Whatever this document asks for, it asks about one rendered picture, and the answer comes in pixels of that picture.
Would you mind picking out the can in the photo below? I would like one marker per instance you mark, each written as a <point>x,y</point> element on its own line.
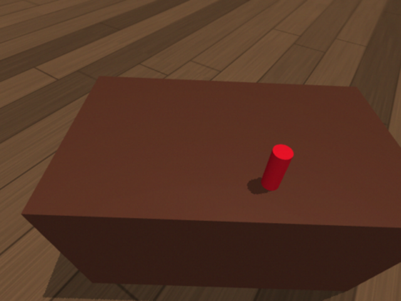
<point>277,165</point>

